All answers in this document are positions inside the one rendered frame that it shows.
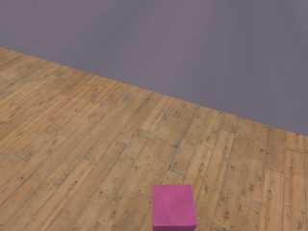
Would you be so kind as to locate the carton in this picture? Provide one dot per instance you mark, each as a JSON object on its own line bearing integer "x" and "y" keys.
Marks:
{"x": 173, "y": 208}

